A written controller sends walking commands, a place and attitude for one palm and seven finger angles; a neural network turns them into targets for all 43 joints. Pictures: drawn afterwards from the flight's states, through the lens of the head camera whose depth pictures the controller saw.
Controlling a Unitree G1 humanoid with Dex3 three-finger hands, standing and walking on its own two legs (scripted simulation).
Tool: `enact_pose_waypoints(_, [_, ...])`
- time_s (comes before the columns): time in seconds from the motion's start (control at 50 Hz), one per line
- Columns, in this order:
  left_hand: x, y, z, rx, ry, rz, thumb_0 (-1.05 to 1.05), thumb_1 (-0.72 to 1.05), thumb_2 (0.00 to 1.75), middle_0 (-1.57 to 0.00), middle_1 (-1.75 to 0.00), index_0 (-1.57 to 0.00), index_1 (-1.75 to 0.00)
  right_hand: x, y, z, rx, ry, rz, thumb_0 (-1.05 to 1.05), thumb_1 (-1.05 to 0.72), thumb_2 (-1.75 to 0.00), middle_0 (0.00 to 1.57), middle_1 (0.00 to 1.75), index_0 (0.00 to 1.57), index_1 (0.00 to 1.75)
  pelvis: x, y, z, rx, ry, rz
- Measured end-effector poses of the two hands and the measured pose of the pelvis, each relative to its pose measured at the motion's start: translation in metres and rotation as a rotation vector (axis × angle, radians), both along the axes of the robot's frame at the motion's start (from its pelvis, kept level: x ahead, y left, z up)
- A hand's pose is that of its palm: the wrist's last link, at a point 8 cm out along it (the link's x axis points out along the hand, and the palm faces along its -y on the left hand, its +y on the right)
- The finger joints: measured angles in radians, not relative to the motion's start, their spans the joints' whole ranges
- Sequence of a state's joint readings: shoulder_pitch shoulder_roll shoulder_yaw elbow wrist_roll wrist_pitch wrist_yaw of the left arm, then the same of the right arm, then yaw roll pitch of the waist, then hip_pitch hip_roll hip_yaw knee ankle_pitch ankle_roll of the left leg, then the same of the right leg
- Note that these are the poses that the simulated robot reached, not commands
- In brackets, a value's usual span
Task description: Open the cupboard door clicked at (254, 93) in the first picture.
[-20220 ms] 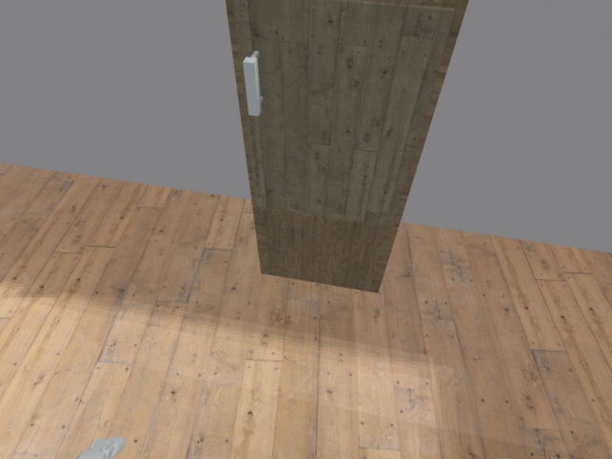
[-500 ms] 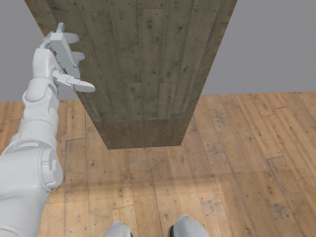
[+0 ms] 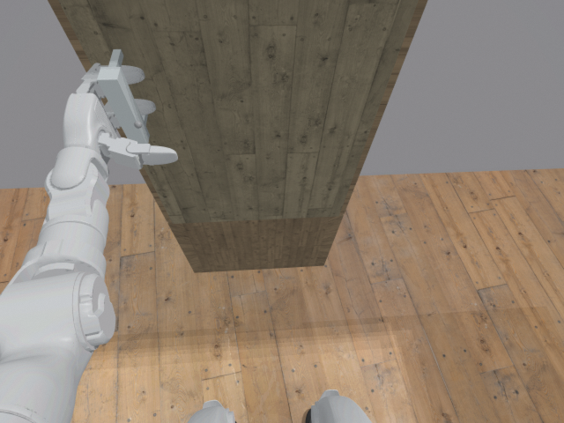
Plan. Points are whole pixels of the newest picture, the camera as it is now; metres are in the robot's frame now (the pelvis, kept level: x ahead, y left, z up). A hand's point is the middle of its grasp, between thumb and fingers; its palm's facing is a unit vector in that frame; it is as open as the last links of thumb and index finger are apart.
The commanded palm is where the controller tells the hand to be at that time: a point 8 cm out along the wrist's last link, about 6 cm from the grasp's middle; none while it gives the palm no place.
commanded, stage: close the thumb around the handle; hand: left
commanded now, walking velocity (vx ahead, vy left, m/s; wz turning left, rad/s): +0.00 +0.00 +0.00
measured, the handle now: (129, 100) +0.55 +0.18 +0.11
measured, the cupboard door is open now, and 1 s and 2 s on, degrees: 0 6 38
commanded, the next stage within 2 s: pull the door open along its arc in 0.52 s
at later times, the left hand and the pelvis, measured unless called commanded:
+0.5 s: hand (141, 123) +0.51 +0.16 +0.11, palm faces -0.03 -1.00 +0.00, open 5.7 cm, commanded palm +0.48 +0.21 +0.11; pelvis +0.00 +0.00 +0.00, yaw +0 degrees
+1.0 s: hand (143, 145) +0.47 +0.15 +0.11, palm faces -0.03 -1.00 +0.00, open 5.9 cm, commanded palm +0.41 +0.20 +0.11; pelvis +0.02 +0.00 +0.01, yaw -1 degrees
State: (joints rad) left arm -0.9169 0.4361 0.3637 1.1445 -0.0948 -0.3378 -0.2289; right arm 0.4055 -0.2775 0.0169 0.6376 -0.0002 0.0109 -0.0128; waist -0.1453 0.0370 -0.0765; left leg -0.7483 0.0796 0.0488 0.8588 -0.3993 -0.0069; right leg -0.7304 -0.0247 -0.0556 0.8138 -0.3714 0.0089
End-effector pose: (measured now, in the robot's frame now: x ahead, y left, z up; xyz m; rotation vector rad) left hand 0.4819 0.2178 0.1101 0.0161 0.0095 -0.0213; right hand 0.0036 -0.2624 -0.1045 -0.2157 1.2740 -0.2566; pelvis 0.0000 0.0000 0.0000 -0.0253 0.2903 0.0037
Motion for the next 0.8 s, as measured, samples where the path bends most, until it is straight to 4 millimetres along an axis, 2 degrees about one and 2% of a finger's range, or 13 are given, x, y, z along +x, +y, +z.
enact_pose_waypoints(0.26, [-0.0016, 0.0042, -0.0052, 0.002, 0.021, 0.004, 0.00, 0.26, 0.62, -0.36, -1.28, -0.35, -1.28, 0.0036, 0.0019, -0.0005, -0.001, -0.009, 0.008, 0.01, -0.90, -0.89, 0.20, 0.30, 0.20, 0.30, -0.0019, 0.0008, -0.0006, -0.001, -0.001, 0.004])
enact_pose_waypoints(0.44, [0.0041, -0.0025, -0.0022, -0.016, 0.003, -0.015, 0.01, 0.70, 0.82, -0.39, -1.33, -0.38, -1.33, -0.0023, -0.0001, -0.0010, -0.008, 0.013, 0.003, 0.01, -0.90, -0.89, 0.20, 0.30, 0.20, 0.30, -0.0010, 0.0011, -0.0014, -0.002, 0.009, 0.002])
enact_pose_waypoints(0.8, [-0.0005, -0.0056, -0.0023, -0.010, 0.003, 0.008, 0.00, 0.73, 0.84, -0.35, -1.35, -0.35, -1.35, -0.0009, 0.0003, -0.0001, 0.010, 0.002, -0.012, 0.01, -0.90, -0.89, 0.20, 0.30, 0.20, 0.30, 0.0025, -0.0013, 0.0011, 0.003, 0.002, -0.010])
